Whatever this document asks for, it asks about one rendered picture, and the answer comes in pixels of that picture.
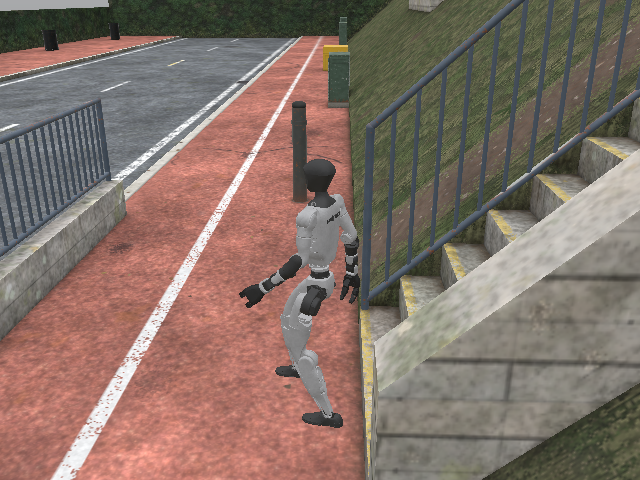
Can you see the left robot forearm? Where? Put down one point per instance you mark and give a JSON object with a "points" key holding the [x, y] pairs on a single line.
{"points": [[288, 270]]}

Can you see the robot left upper arm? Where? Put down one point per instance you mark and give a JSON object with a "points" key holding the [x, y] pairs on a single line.
{"points": [[306, 221]]}

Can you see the robot right shin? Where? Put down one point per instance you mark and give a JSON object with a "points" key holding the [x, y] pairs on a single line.
{"points": [[285, 332]]}

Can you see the robot left hand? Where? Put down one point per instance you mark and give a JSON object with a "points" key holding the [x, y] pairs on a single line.
{"points": [[253, 294]]}

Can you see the robot right hand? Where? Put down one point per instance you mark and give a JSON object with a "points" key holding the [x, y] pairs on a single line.
{"points": [[353, 281]]}

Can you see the robot right upper arm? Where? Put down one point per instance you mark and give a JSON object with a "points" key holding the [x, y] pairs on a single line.
{"points": [[349, 234]]}

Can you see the robot left foot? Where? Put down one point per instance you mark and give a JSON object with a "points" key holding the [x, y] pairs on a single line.
{"points": [[317, 418]]}

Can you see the right robot forearm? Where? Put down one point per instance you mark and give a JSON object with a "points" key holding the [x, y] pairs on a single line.
{"points": [[351, 258]]}

